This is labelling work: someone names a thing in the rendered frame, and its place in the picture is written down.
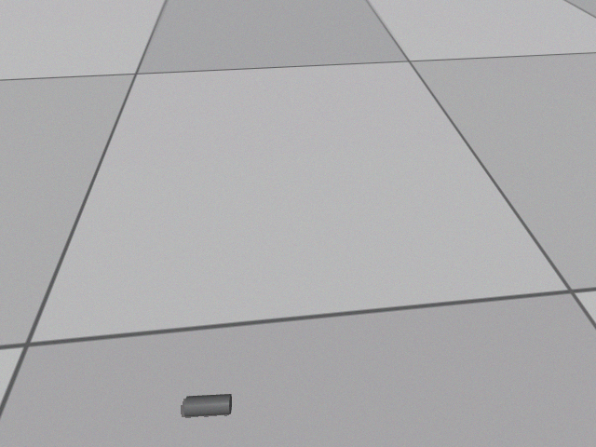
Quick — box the can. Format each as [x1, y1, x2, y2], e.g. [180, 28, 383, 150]
[184, 394, 232, 416]

